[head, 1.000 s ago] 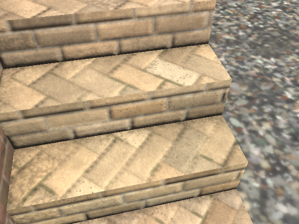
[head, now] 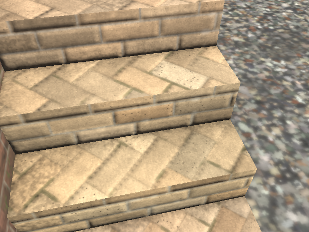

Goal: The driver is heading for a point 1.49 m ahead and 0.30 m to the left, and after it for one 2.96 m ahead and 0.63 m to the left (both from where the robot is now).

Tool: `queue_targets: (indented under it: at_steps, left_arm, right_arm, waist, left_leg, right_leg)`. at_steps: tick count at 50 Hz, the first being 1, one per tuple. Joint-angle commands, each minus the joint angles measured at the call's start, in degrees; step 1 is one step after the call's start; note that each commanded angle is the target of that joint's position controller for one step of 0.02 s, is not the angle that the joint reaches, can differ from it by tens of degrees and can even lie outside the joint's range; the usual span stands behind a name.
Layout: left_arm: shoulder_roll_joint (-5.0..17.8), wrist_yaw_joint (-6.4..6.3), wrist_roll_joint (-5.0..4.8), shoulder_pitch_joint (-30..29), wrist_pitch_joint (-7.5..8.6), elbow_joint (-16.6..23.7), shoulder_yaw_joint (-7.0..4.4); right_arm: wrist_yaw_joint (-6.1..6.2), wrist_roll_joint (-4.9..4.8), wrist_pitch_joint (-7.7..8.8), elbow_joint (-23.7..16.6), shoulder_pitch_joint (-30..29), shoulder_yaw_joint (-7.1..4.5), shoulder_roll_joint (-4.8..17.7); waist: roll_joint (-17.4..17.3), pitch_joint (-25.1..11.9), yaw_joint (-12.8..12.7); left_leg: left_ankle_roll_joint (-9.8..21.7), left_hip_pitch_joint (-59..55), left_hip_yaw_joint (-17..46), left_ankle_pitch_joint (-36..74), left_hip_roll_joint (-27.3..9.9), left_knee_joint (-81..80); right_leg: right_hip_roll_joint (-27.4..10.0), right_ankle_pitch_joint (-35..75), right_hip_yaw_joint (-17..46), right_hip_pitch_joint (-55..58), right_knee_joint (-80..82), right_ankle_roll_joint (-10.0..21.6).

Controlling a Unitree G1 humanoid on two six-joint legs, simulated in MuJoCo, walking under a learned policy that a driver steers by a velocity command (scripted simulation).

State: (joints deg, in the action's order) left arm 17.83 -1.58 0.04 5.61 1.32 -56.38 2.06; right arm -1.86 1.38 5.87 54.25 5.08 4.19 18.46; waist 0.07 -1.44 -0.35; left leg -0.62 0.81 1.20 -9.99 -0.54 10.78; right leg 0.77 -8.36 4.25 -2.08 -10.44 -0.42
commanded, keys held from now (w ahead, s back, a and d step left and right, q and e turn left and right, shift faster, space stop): w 0.38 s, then no key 0.58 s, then w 0.04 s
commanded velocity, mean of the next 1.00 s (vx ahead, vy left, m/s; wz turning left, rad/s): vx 0.30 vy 0.00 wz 0.00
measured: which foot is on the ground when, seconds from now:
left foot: down 0.00-1.00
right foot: down 0.00-1.00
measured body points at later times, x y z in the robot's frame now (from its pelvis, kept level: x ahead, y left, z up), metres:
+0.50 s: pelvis +0.00 +0.00 +0.00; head +0.00 +0.00 +0.45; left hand +0.12 +0.28 -0.12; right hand +0.15 -0.27 -0.11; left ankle -0.05 +0.12 -0.75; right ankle -0.03 -0.13 -0.75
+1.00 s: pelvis -0.01 +0.00 +0.00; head -0.01 +0.00 +0.45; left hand +0.03 +0.28 -0.15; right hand +0.07 -0.28 -0.13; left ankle -0.05 +0.13 -0.75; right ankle -0.03 -0.13 -0.75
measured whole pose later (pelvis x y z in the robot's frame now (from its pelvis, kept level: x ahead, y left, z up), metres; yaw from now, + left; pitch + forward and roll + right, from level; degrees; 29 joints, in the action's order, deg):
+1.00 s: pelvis -0.01 +0.00 +0.00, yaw +0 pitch +0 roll +0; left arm 16.8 -3.1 -0.3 12.9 -1.7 -59.8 -1.2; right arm -0.9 1.0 4.9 57.9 11.3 2.1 17.5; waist 0.2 0.0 -0.4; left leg -1.0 4.9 1.2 -12.5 -1.0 17.5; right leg 1.5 -10.7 4.5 -6.2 -17.1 0.0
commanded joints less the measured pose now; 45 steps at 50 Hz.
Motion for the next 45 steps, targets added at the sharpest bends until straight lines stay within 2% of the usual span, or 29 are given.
queue_targets:
  at_steps: [1, 19, 24, 45]
  left_arm:
    - [7.7, -0.19, -0.01, -3.0, 0.64, 3.1, -1.47]
    - [7.6, -0.2, -0.01, -2.8, 0.62, 3.3, -1.55]
    - [8.9, -0.41, 0.03, 0.4, 0.31, 1.9, -2.41]
    - [7.1, -1.63, -0.32, 7.1, -2.36, -1.2, -4.56]
  right_arm:
    - [0.18, -0.07, 0.76, -3.3, -3.6, -1.67, 7.9]
    - [0.19, -0.09, 0.77, -3.2, -3.6, -1.66, 7.9]
    - [0.16, -0.2, 0.69, -1.7, -0.8, -2.39, 9.2]
    - [0.98, -0.44, -0.32, 1.0, 5.1, -3.6, 7.4]
  waist:
    - [-0.3, -2.6, 0.0]
    - [-0.3, -2.5, 0.0]
    - [-0.5, -2.9, -0.1]
    - [-0.3, 0.8, 0.0]
  left_leg:
    - [-0.8, 2.4, 2.7, 12.5, -3.9, -0.8]
    - [-0.8, 2.4, 2.8, 12.5, -3.8, -0.8]
    - [-0.5, 2.2, 2.5, 16.0, -3.7, 0.8]
    - [0.0, 7.4, 1.7, 7.5, -2.6, 4.0]
  right_leg:
    - [-4.5, 17.8, 3.2, 3.4, -1.3, 1.1]
    - [-4.5, 17.7, 3.2, 3.5, -1.2, 1.0]
    - [-4.0, 20.0, 2.7, 3.6, -2.7, 1.3]
    - [-2.4, 12.2, 2.8, -1.1, -5.9, 2.6]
